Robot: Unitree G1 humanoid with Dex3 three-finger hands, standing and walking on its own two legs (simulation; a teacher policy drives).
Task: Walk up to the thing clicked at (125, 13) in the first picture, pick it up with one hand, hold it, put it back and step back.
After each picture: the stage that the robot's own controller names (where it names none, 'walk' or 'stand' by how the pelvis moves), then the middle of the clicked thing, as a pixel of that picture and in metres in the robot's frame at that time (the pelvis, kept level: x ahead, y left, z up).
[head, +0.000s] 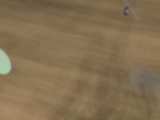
stand; (126, 11) +2.32 -0.63 -0.72
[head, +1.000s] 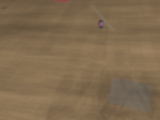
walk; (100, 24) +2.23 -0.08 -0.69
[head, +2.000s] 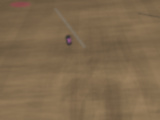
walk; (68, 40) +1.54 +0.32 -0.71
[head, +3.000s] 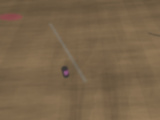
walk; (65, 71) +1.01 +0.29 -0.72
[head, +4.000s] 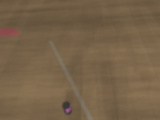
walk; (67, 108) +0.64 +0.25 -0.72
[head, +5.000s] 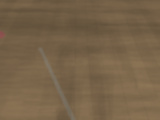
stand; out of the picture +0.42 +0.20 -0.70
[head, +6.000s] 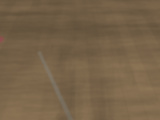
stand; out of the picture +0.38 +0.20 -0.72
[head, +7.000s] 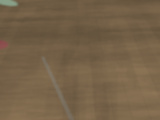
stand; out of the picture +0.37 +0.20 -0.73
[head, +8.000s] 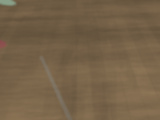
stand; out of the picture +0.37 +0.21 -0.73
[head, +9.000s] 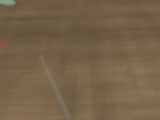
stand; out of the picture +0.36 +0.21 -0.73
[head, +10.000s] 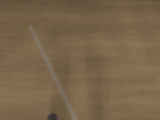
go down; out of the picture +0.38 +0.20 -0.66
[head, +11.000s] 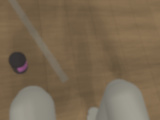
go down; (18, 63) +0.45 +0.23 -0.29
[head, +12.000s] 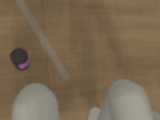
close in; (20, 60) +0.45 +0.23 -0.28
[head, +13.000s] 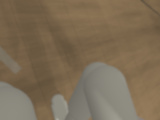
close in; out of the picture +0.45 +0.27 -0.23
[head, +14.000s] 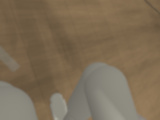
close; out of the picture +0.43 +0.28 -0.23
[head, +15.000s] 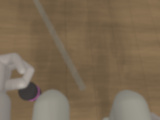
lift; (31, 92) +0.33 +0.23 -0.20
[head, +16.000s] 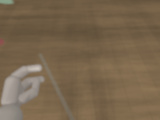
go down; out of the picture +0.34 +0.23 -0.69
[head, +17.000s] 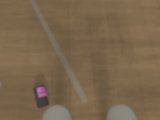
stand; (40, 96) +0.38 +0.24 -0.48
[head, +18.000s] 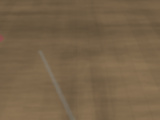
stand; out of the picture +0.34 +0.22 -0.68
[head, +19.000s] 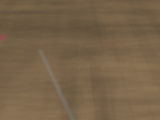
stand; out of the picture +0.34 +0.21 -0.68
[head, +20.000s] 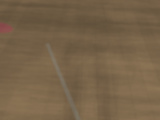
stand; out of the picture +0.35 +0.20 -0.71
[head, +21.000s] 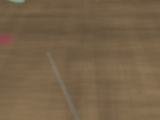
stand; out of the picture +0.36 +0.21 -0.75
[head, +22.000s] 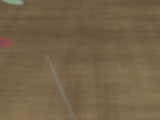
stand; out of the picture +0.33 +0.21 -0.75
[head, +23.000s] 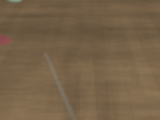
walk; out of the picture +0.33 +0.22 -0.75
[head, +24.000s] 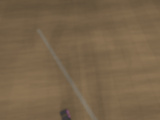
walk; (66, 118) +0.42 +0.18 -0.72
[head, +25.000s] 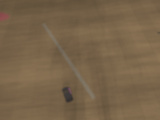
walk; (67, 94) +0.65 +0.23 -0.73
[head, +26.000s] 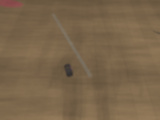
stand; (68, 70) +0.96 +0.18 -0.72
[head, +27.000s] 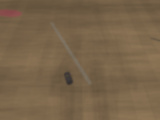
stand; (68, 78) +0.94 +0.19 -0.74
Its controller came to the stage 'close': yes
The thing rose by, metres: 0.19
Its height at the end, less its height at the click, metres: -0.02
